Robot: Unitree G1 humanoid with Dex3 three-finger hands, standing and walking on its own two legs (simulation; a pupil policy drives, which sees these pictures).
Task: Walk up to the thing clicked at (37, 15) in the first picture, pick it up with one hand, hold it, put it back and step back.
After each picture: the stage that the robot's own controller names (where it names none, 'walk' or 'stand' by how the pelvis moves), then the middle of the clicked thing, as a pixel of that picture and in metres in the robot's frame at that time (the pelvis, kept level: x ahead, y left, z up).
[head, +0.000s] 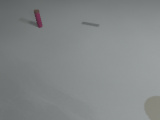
stand; (38, 18) +1.91 +0.68 -0.65
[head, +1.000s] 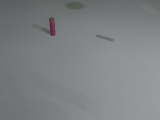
walk; (52, 26) +1.84 +0.37 -0.63
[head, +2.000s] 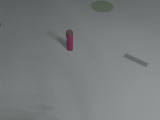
walk; (69, 40) +1.28 +0.19 -0.64
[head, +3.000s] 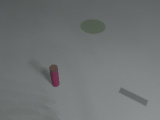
walk; (54, 76) +0.86 +0.25 -0.65
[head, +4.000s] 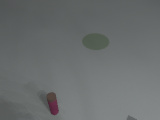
walk; (53, 104) +0.62 +0.24 -0.65
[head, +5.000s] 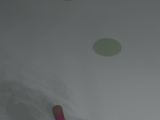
stand; (59, 116) +0.51 +0.23 -0.64
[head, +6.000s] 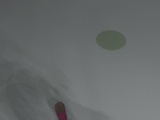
stand; (61, 113) +0.47 +0.19 -0.65
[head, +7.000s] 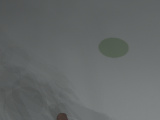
stand; out of the picture +0.43 +0.20 -0.65
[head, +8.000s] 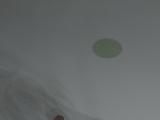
stand; out of the picture +0.42 +0.21 -0.65
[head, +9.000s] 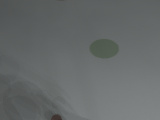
stand; out of the picture +0.44 +0.23 -0.65
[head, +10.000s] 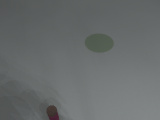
walk; (53, 117) +0.48 +0.24 -0.64
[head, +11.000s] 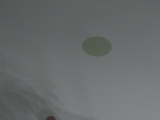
stand; out of the picture +0.41 +0.23 -0.65
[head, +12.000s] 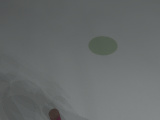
stand; out of the picture +0.47 +0.24 -0.65
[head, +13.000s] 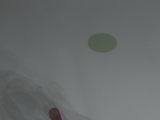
stand; (56, 119) +0.46 +0.24 -0.65
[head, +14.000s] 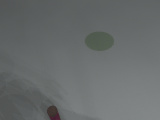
stand; (54, 117) +0.47 +0.25 -0.65
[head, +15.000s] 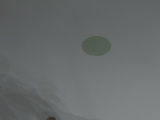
stand; out of the picture +0.40 +0.24 -0.65
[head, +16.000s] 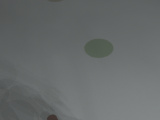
stand; out of the picture +0.44 +0.26 -0.65
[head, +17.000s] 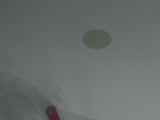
stand; (53, 116) +0.46 +0.26 -0.65
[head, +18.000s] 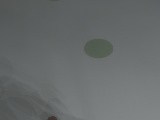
stand; out of the picture +0.43 +0.24 -0.65
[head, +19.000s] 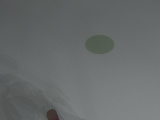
stand; out of the picture +0.46 +0.26 -0.65
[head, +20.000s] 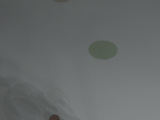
stand; out of the picture +0.45 +0.24 -0.65
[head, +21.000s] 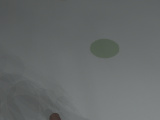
stand; out of the picture +0.45 +0.24 -0.65
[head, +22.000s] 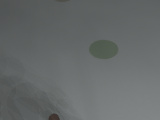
stand; out of the picture +0.45 +0.25 -0.65
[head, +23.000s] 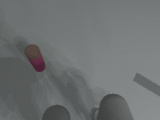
go down; (36, 60) +0.54 +0.20 -0.40
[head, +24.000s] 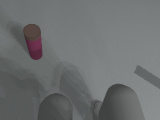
go down; (34, 44) +0.58 +0.19 -0.29
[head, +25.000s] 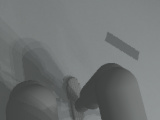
close in; out of the picture +0.59 +0.23 -0.21
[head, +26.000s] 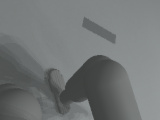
close; out of the picture +0.58 +0.26 -0.20
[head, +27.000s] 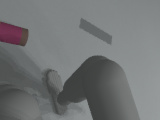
lift; out of the picture +0.53 +0.09 -0.29
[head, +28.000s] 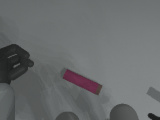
lift; (82, 82) +0.49 +0.00 -0.51
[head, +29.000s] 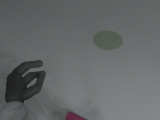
close; out of the picture +0.46 +0.04 -0.70
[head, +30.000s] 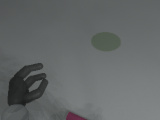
close; out of the picture +0.47 +0.03 -0.70
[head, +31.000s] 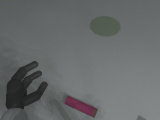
stand; (81, 106) +0.50 +0.02 -0.68
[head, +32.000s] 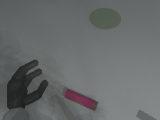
stand; (81, 99) +0.51 +0.02 -0.65
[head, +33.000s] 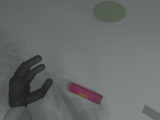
stand; (85, 93) +0.52 +0.01 -0.62
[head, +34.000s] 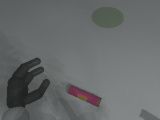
close; (84, 95) +0.54 +0.00 -0.63
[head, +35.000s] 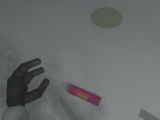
close; (84, 95) +0.54 +0.00 -0.63
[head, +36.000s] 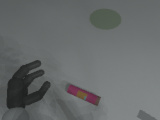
close; (83, 94) +0.55 +0.00 -0.64
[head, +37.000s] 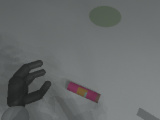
close; (83, 92) +0.56 -0.01 -0.64
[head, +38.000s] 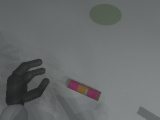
close; (84, 89) +0.56 -0.01 -0.63
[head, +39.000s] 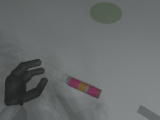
close; (84, 87) +0.57 -0.01 -0.63
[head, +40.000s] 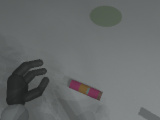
close; (85, 89) +0.58 -0.01 -0.63
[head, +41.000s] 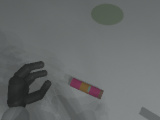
close; (86, 88) +0.58 -0.02 -0.63
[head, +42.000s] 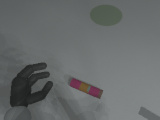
close; (86, 88) +0.58 -0.02 -0.63
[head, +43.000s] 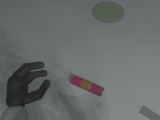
close; (87, 85) +0.58 -0.02 -0.62
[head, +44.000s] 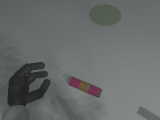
close; (85, 87) +0.59 -0.02 -0.63
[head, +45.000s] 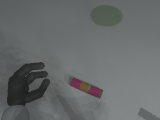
close; (86, 87) +0.59 -0.02 -0.63
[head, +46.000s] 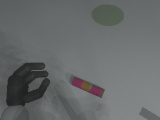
close; (87, 87) +0.59 -0.03 -0.63
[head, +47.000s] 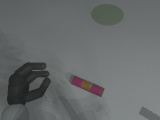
close; (87, 86) +0.60 -0.02 -0.63
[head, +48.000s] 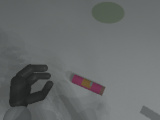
close; (88, 84) +0.60 -0.03 -0.62
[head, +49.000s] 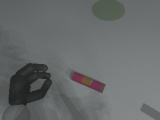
close; (88, 82) +0.60 -0.03 -0.61
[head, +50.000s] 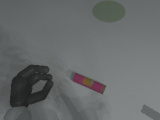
close; (89, 83) +0.60 -0.03 -0.62
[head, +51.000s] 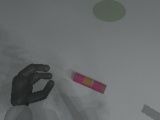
close; (89, 83) +0.60 -0.03 -0.62
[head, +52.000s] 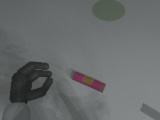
close; (88, 81) +0.61 -0.03 -0.62
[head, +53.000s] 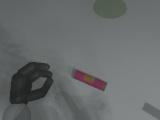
close; (90, 80) +0.60 -0.03 -0.61
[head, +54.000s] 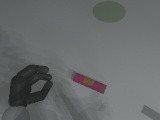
close; (89, 83) +0.60 -0.03 -0.62
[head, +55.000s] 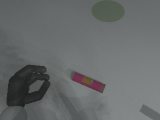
close; (88, 82) +0.61 -0.03 -0.62
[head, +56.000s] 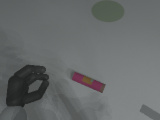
close; (88, 82) +0.61 -0.03 -0.62
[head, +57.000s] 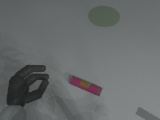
close; (86, 85) +0.61 -0.03 -0.64
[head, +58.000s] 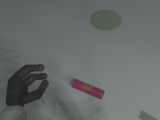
close; (88, 89) +0.60 -0.03 -0.64
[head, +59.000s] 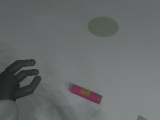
close; (86, 94) +0.60 -0.03 -0.66
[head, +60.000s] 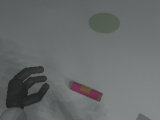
stand; (86, 91) +0.60 -0.03 -0.65
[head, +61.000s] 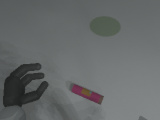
close; (87, 94) +0.60 -0.03 -0.66
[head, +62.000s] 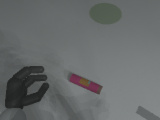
close; (85, 83) +0.61 -0.03 -0.63
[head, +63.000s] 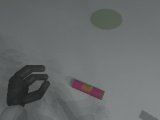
close; (88, 89) +0.59 -0.03 -0.64
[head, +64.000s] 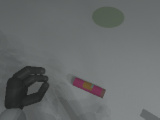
close; (89, 87) +0.60 -0.03 -0.63
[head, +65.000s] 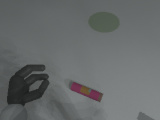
close; (86, 91) +0.59 -0.03 -0.66
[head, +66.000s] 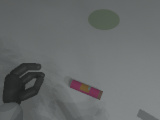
close; (86, 89) +0.60 -0.02 -0.65
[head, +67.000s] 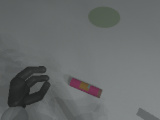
close; (85, 87) +0.60 -0.03 -0.64
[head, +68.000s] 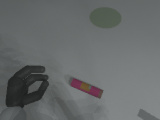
close; (86, 88) +0.59 -0.03 -0.64
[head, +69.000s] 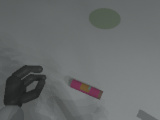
close; (86, 89) +0.59 -0.03 -0.65
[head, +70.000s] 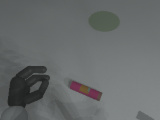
close; (86, 90) +0.60 -0.02 -0.66
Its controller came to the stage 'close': yes
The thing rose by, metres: 0.00
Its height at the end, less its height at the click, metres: -0.09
